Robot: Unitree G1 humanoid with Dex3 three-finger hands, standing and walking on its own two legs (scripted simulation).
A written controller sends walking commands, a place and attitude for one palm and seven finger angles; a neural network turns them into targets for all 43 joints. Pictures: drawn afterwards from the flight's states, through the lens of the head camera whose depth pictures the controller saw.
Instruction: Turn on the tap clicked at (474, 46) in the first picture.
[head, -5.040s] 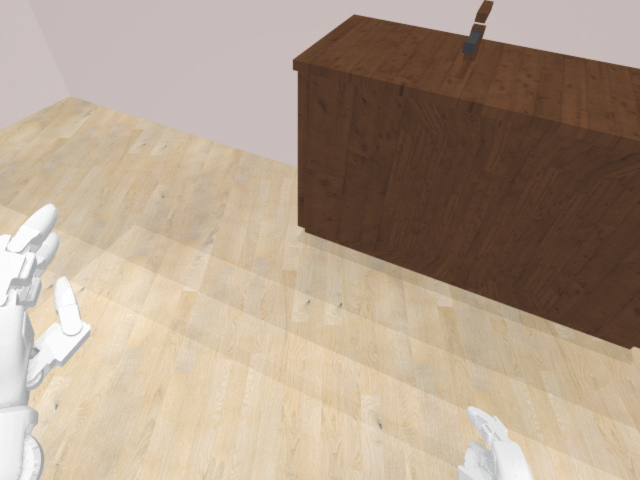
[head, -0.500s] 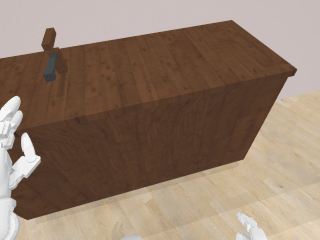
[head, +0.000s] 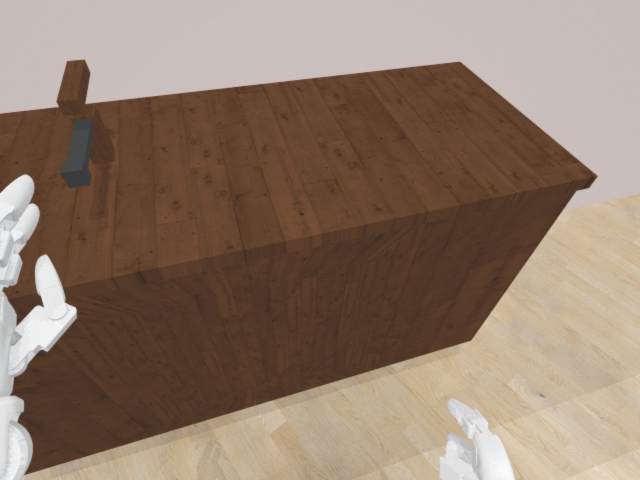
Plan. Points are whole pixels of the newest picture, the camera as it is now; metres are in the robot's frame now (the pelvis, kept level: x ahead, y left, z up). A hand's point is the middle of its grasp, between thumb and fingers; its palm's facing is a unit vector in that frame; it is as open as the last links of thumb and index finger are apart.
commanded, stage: take the last steps up to it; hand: left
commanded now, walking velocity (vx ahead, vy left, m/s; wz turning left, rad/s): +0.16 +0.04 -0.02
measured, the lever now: (76, 174) +0.48 +0.39 +0.11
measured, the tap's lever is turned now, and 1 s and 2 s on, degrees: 0 0 0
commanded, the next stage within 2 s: come to a stop and stand still in 0.12 s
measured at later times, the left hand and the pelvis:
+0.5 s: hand (90, 289) +0.24 +0.23 +0.18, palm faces +0.36 -0.84 -0.41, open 7.4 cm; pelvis +0.03 +0.00 +0.00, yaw +0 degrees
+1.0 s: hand (80, 335) +0.20 +0.22 +0.18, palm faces +0.39 -0.85 -0.35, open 7.4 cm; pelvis -0.01 -0.01 +0.00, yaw -1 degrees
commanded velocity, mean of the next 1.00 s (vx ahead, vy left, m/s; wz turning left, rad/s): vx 0.01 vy -0.01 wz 0.00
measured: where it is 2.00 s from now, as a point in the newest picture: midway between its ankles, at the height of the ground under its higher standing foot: outside the picture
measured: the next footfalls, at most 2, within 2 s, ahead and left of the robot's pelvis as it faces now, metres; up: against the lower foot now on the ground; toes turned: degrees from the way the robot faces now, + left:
right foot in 0.10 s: +0.04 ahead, -0.11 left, +0.00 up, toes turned -4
left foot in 0.46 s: +0.12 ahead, +0.12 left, +0.00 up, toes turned +2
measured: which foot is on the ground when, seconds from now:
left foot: down 0.00-0.12, up 0.14-0.44, down 0.46-1.00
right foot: up 0.00-0.08, down 0.10-1.00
